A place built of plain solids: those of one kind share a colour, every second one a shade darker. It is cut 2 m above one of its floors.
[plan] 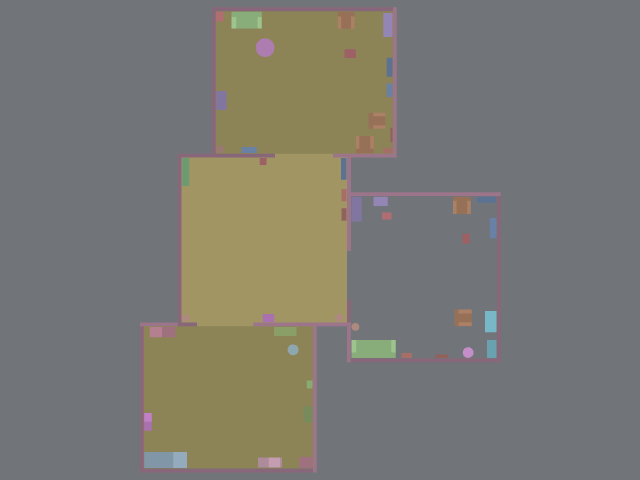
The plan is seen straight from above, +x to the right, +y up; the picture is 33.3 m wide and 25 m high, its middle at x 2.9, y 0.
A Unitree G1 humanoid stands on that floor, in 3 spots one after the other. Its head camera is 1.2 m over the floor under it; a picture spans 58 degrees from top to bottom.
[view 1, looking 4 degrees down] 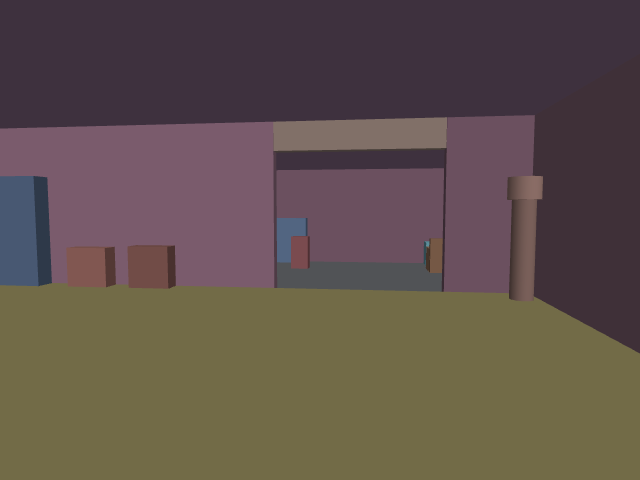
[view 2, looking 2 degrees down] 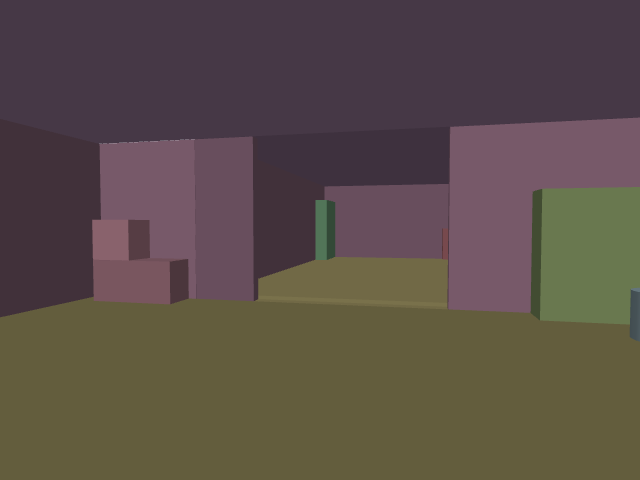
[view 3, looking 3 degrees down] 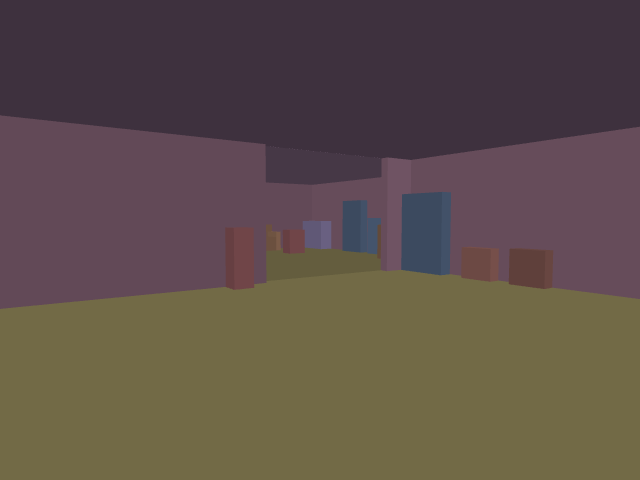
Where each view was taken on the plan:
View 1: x -2.15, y -2.07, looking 7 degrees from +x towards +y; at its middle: wall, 14.41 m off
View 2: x -0.97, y -10.86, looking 103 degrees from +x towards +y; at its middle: coat_rack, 14.05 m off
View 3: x -3.16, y -2.72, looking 55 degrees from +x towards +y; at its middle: tv_unit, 16.32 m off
